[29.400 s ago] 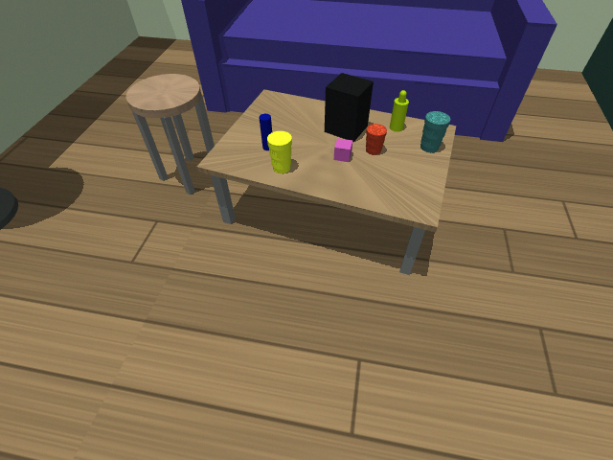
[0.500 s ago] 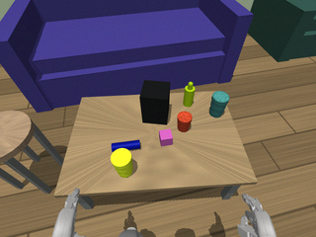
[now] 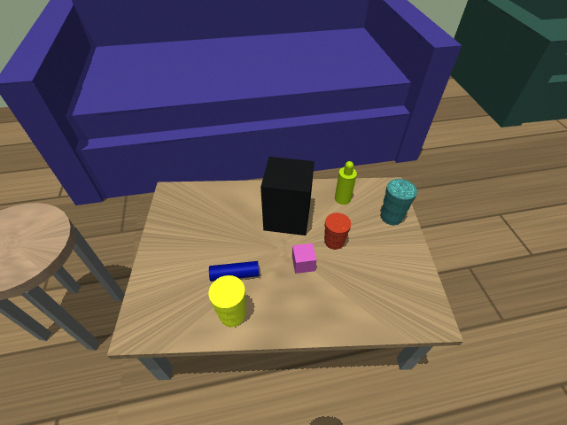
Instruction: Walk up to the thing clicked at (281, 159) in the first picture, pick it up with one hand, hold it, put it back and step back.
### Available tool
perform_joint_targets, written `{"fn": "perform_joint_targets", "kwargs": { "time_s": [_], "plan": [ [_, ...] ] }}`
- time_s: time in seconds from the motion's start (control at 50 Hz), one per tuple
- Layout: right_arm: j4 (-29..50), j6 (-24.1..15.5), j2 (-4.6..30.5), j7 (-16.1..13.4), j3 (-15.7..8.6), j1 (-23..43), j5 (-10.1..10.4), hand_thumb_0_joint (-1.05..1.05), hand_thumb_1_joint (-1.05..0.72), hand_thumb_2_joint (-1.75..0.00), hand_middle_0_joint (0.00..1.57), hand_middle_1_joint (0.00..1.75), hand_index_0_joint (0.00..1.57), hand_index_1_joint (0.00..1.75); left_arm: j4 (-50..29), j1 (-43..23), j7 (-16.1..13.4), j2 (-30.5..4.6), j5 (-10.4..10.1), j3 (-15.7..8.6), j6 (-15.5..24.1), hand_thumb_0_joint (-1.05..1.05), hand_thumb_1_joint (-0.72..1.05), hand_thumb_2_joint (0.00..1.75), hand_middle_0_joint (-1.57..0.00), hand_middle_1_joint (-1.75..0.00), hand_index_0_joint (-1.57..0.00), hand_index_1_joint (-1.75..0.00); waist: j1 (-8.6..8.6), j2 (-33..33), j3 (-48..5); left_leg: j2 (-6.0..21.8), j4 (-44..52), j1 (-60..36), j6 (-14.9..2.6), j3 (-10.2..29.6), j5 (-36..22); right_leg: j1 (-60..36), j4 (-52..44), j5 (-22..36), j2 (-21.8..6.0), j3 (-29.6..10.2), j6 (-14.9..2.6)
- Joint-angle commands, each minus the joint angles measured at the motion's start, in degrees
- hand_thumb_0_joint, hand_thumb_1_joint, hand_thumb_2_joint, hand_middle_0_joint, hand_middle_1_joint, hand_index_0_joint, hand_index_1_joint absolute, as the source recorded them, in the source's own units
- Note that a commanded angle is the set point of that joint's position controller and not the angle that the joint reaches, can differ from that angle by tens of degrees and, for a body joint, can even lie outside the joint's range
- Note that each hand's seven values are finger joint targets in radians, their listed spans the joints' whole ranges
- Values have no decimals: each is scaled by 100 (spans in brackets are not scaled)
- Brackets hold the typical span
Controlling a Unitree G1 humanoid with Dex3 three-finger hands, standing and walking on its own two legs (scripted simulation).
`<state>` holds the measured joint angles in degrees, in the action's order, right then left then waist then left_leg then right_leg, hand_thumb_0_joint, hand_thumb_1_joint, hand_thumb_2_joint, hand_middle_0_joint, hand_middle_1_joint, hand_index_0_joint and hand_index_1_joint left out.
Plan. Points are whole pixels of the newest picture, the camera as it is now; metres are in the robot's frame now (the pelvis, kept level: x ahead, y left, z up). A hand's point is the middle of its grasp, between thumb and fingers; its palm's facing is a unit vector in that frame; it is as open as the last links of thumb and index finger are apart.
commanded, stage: stand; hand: left
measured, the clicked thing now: (230, 303) +0.46 +0.16 -0.35
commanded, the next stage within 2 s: step back in 1.94 s
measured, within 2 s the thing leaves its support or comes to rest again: neither
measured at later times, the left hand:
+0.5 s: hand out of the picture +0.03 +0.25 -0.14, palm faces +0.00 -0.94 -0.35, open 7.4 cm
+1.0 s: hand out of the picture +0.05 +0.26 -0.14, palm faces -0.01 -0.94 -0.35, open 7.4 cm
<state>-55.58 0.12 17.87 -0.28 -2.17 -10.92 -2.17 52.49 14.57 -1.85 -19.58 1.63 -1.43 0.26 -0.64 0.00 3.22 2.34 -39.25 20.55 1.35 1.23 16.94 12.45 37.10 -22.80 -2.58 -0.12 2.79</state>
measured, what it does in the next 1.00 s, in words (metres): stands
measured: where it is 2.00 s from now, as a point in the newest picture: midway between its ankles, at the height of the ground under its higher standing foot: outside the picture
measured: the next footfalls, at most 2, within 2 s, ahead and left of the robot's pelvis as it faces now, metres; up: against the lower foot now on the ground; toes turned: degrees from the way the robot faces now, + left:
none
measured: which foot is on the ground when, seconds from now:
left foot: down 0.00-1.00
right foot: down 0.00-1.00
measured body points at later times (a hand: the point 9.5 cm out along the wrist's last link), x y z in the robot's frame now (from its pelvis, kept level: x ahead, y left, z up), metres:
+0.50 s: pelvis -0.01 +0.00 +0.02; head -0.01 +0.00 +0.47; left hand +0.03 +0.30 -0.12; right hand +0.05 -0.30 -0.11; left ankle +0.04 +0.13 -0.72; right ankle -0.03 -0.15 -0.72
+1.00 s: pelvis +0.00 +0.00 +0.02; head +0.00 +0.01 +0.47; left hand +0.06 +0.31 -0.11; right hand +0.06 -0.29 -0.11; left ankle +0.04 +0.13 -0.72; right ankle -0.03 -0.15 -0.72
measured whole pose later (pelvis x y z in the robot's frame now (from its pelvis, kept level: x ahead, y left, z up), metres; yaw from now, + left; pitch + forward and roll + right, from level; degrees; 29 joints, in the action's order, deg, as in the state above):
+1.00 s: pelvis +0.00 +0.00 +0.02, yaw +0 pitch -3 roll +0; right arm -65.0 -0.1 18.9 0.0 -0.9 -6.9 -0.9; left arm 65.6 8.0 -0.5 -19.6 0.9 -1.2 0.5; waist 0.1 0.3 3.9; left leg 1.8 -22.7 11.0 1.2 0.5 8.4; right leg 3.1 20.3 -13.8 -3.2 -0.1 3.3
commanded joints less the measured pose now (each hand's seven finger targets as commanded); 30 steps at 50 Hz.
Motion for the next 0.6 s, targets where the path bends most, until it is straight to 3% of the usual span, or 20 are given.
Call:
{"fn": "perform_joint_targets", "kwargs": {
  "time_s": [0.0,0.06,0.18,0.3,0.52,0.58],
  "plan": [
    [212,-167,1228,-79,-224,241,40,0,-90,-90,20,30,20,30,-70,-92,-51,-1037,-21,-216,132,0,90,90,-20,-30,-20,-30,-2,317,-471,400,1112,-776,-438,551,-1056,71,-927,1285,-214,-222,-425],
    [76,-132,1206,-64,-183,319,73,0,-90,-90,20,30,20,30,146,-262,-27,-1093,-18,-191,132,0,90,90,-20,-30,-20,-30,45,156,-229,360,1386,-702,-372,532,-506,-17,-1256,1059,-271,-278,-420],
    [-199,-144,1190,-45,-143,372,103,0,-90,-90,20,30,20,30,485,-407,0,-1126,-36,-144,156,0,90,90,-20,-30,-20,-30,62,7,-213,359,1588,-1004,-302,474,-851,-216,-1609,1208,-363,-305,-373],
    [-351,-94,1190,-11,-148,496,120,0,-90,-90,20,30,20,30,697,-597,23,-1174,-16,-135,155,0,90,90,-20,-30,-20,-30,96,-60,140,326,1860,-979,-228,459,-273,-65,-2051,536,-392,-347,-345],
    [-500,-136,1257,-28,-114,533,121,0,-90,-90,20,30,20,30,910,-648,61,-1196,-46,-161,142,0,90,90,-20,-30,-20,-30,32,188,-201,418,2059,-1104,-237,474,-622,-516,-2025,1076,-437,-318,-332],
    [-544,-139,1285,-35,-101,504,126,0,-90,-90,20,30,20,30,974,-655,71,-1198,-44,-163,122,0,90,90,-20,-30,-20,-30,38,203,-119,418,2142,-1064,-236,480,-470,-495,-2027,1046,-415,-282,-322]
  ]
}}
